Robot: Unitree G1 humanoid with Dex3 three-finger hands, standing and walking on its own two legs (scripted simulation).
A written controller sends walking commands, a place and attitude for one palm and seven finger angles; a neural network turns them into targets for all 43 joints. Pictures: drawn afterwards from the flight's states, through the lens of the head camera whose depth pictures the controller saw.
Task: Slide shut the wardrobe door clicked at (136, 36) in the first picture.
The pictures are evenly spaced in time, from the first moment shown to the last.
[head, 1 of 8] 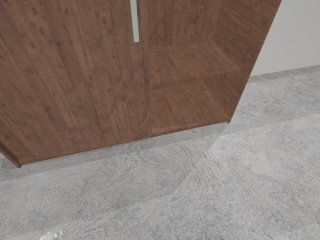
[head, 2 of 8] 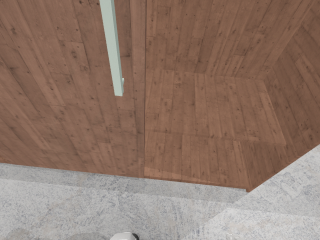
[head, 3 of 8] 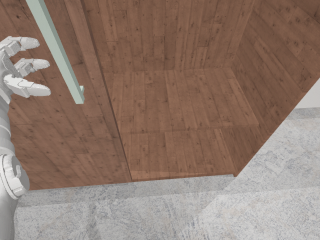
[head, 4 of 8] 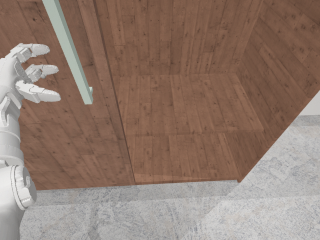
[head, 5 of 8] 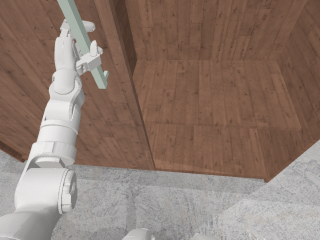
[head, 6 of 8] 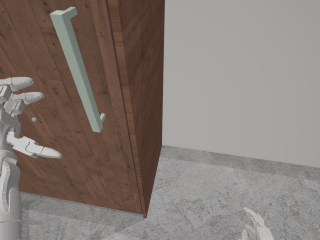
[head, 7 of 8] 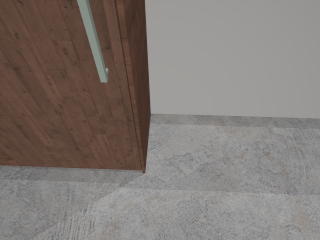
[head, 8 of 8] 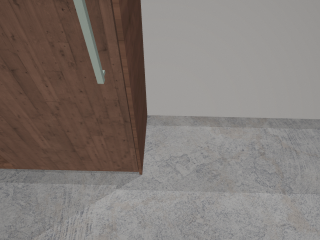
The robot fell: no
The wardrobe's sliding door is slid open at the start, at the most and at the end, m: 0.67 0.67 0.00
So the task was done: yes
